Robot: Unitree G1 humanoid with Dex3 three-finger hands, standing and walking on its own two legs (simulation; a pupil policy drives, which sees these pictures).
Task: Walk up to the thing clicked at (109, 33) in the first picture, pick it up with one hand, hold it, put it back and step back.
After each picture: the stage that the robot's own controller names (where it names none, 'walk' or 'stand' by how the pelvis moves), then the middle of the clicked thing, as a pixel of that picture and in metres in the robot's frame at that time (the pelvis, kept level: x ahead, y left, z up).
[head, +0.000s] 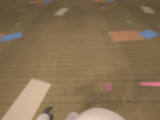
stand; (110, 34) +2.23 -0.49 -0.72
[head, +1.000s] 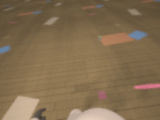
walk; (99, 38) +2.14 -0.05 -0.70
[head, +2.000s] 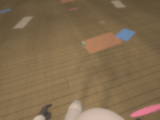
walk; (83, 44) +1.53 +0.27 -0.72
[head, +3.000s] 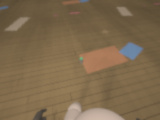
walk; (81, 60) +1.05 +0.24 -0.71
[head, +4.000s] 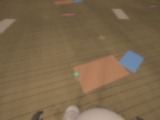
walk; (76, 75) +0.69 +0.20 -0.70
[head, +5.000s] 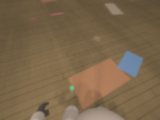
walk; (72, 89) +0.42 +0.21 -0.69
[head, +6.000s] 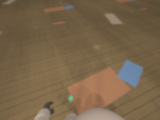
stand; (71, 99) +0.35 +0.23 -0.72
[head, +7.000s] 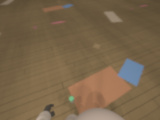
stand; (71, 99) +0.33 +0.23 -0.72
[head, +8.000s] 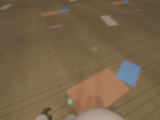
stand; (70, 102) +0.32 +0.24 -0.72
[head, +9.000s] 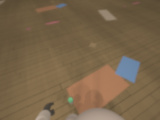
stand; (71, 100) +0.31 +0.24 -0.72
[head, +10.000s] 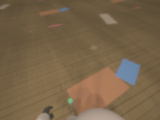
stand; (70, 101) +0.33 +0.24 -0.72
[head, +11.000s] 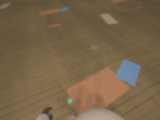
stand; (70, 101) +0.32 +0.25 -0.73
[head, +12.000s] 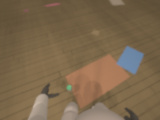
go down; (69, 88) +0.36 +0.24 -0.68
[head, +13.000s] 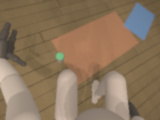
go down; (60, 57) +0.45 +0.22 -0.30
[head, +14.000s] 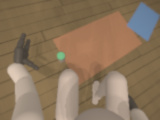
close in; (61, 57) +0.45 +0.21 -0.29
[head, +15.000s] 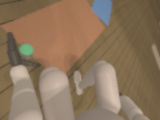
close; (26, 52) +0.44 +0.26 -0.24
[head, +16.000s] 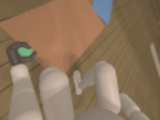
lift; (25, 52) +0.43 +0.26 -0.24
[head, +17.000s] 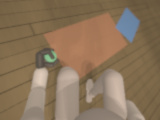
lift; (50, 57) +0.38 +0.26 -0.15
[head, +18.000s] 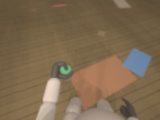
hold; (66, 73) +0.33 +0.18 +0.00
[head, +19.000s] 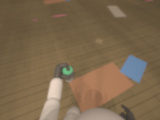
hold; (68, 74) +0.33 +0.17 -0.01
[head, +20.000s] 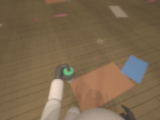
hold; (69, 75) +0.33 +0.17 -0.01
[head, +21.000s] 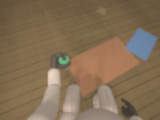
crouch; (65, 63) +0.41 +0.19 -0.08
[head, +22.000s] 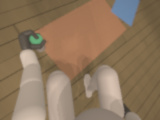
lower; (38, 43) +0.50 +0.25 -0.16
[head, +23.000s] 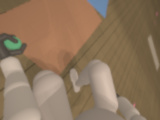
lower; (14, 46) +0.46 +0.27 -0.25
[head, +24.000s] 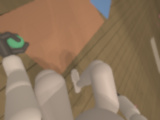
lower; (17, 45) +0.47 +0.27 -0.24
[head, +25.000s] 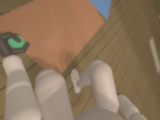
lower; (18, 45) +0.46 +0.27 -0.24
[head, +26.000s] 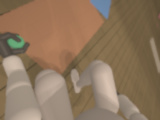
lower; (17, 45) +0.46 +0.27 -0.24
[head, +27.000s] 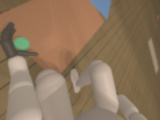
open; (21, 46) +0.46 +0.25 -0.25
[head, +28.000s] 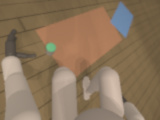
stand; (50, 49) +0.47 +0.23 -0.26
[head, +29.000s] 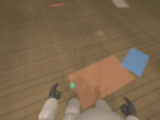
stand; (73, 86) +0.41 +0.17 -0.62
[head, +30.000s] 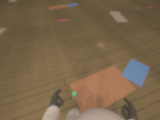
stand; (74, 95) +0.40 +0.18 -0.67
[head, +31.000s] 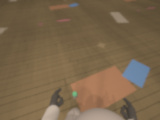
stand; (75, 95) +0.40 +0.17 -0.67
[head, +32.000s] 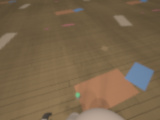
stand; (78, 96) +0.42 +0.18 -0.72
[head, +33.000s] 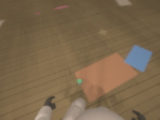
walk; (79, 82) +0.47 +0.16 -0.70
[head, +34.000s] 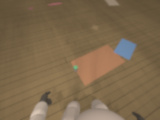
walk; (75, 68) +0.70 +0.19 -0.70
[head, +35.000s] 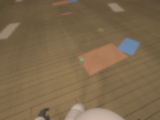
stand; (81, 61) +0.99 +0.24 -0.70
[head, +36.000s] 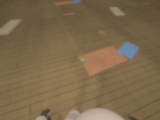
stand; (82, 61) +1.03 +0.18 -0.72
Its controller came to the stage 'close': yes
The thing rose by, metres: 0.71
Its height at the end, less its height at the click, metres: +0.00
